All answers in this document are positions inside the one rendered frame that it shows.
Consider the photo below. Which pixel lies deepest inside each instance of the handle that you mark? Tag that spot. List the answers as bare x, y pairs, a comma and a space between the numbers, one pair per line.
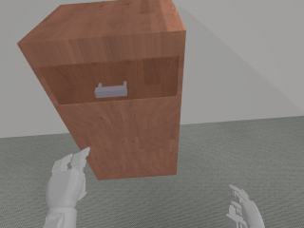
111, 91

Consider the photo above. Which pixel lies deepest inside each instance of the drawer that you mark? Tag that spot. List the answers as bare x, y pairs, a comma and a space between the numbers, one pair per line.
145, 78

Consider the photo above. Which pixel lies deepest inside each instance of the robot left forearm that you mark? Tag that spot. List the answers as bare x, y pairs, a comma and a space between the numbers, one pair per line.
61, 217

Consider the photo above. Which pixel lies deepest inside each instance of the right robot hand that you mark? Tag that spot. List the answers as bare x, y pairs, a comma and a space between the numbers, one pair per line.
247, 213

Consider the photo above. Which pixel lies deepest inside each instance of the left robot hand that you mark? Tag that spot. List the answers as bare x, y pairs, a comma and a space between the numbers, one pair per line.
66, 186

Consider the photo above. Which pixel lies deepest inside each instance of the cabinet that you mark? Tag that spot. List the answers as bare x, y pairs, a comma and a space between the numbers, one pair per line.
127, 139

